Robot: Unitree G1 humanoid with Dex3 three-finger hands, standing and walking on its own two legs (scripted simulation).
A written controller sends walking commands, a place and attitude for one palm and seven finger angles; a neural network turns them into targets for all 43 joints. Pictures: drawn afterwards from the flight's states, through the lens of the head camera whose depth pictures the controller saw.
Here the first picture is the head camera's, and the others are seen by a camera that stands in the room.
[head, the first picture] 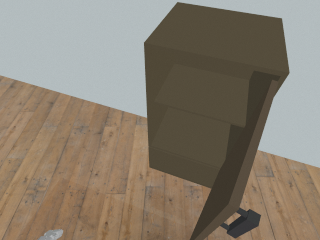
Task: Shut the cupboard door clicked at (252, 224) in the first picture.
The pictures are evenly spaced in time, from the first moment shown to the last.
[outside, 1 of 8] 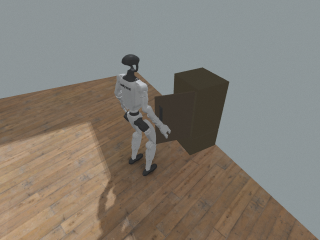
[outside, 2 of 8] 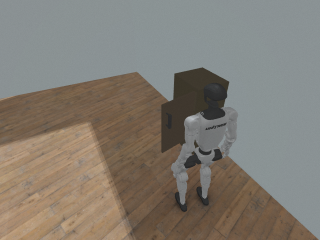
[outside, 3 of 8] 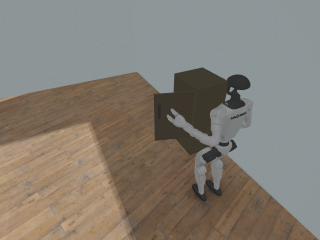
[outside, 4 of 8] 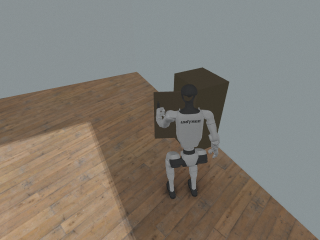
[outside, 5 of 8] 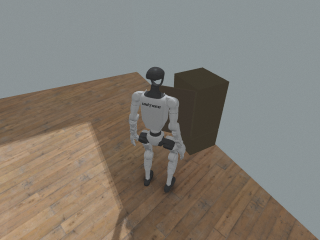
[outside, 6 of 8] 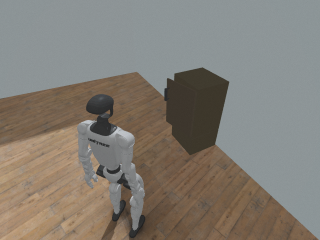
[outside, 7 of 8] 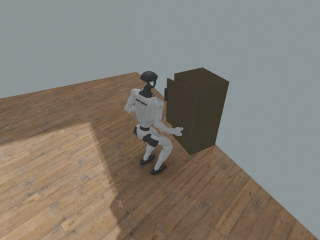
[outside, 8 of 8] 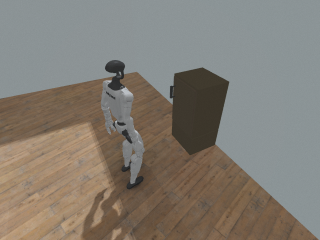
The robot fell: no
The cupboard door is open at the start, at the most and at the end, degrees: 79 101 0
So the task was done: yes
